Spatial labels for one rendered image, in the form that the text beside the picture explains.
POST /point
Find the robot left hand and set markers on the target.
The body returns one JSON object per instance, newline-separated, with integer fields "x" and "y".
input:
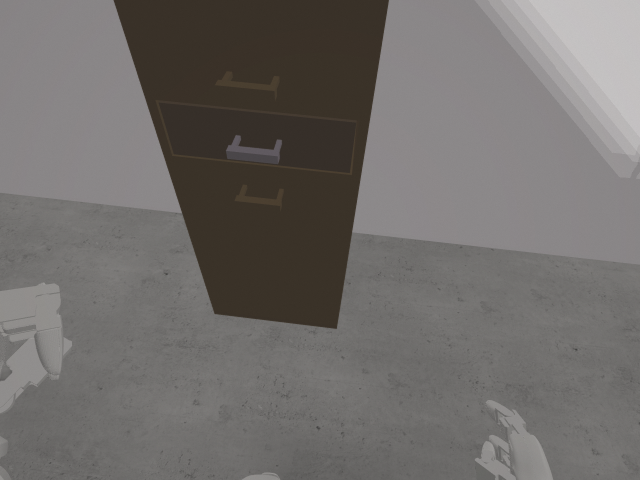
{"x": 31, "y": 316}

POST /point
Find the robot right hand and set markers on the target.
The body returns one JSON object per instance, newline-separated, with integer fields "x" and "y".
{"x": 523, "y": 457}

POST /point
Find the drawer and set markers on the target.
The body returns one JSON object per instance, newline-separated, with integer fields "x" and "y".
{"x": 310, "y": 142}

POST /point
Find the cabinet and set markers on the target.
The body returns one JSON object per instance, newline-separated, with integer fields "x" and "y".
{"x": 323, "y": 55}

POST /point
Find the handle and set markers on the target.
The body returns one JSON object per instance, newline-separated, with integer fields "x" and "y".
{"x": 246, "y": 90}
{"x": 237, "y": 152}
{"x": 258, "y": 203}

